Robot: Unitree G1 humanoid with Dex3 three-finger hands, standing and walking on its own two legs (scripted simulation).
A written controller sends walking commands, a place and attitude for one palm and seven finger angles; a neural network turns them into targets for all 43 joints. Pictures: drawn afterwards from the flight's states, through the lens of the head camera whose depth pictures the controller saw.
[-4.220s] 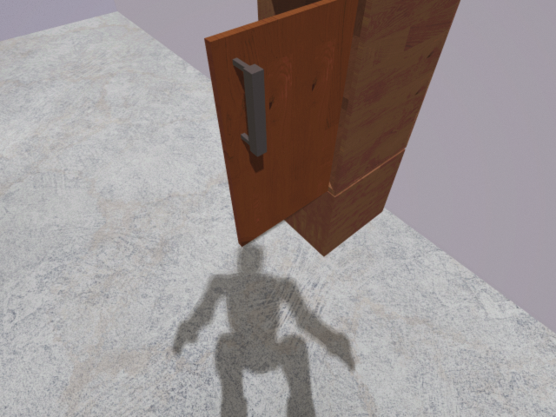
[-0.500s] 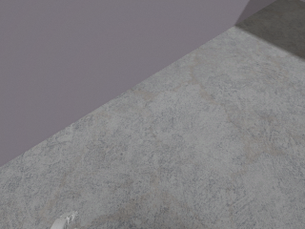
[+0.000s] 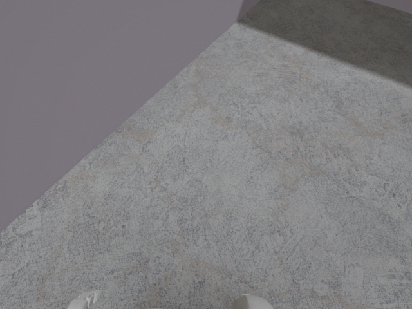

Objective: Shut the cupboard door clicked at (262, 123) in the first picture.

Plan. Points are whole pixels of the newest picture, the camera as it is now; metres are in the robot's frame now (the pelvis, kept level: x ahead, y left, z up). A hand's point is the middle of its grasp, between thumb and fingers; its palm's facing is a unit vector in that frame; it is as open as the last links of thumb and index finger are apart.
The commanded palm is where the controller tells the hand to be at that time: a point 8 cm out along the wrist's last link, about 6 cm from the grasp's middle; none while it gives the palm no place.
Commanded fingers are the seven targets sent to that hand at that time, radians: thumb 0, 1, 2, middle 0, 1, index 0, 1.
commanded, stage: walk around to get in front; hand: left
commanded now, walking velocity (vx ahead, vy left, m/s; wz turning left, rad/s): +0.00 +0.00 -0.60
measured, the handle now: out of the picture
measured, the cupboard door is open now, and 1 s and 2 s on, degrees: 90 90 90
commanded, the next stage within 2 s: walk to a spot facing it in 1.40 s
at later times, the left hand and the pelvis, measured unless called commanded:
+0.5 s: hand (130, 291) +0.16 +0.17 -0.19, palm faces -0.27 -0.94 -0.18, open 7.4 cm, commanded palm none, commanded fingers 0.00 0.90 0.90 -0.20 -0.30 -0.20 -0.30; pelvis +0.09 -0.01 -0.01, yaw -20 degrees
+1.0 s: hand (222, 189) +0.43 -0.03 -0.17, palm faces -0.56 -0.81 -0.17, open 7.3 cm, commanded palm none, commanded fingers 0.00 0.90 0.90 -0.20 -0.30 -0.20 -0.30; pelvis +0.25 -0.13 +0.00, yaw -33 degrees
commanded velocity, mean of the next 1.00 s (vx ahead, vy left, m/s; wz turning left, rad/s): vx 0.31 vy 0.00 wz -0.49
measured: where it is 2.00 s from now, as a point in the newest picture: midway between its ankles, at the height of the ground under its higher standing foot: (278, 230)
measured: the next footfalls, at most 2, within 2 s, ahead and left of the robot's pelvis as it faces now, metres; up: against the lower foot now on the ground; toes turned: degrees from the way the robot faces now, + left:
right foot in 0.14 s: +0.03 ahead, -0.15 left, +0.00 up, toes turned -9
left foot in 0.44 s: +0.17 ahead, +0.10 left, +0.00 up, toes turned -12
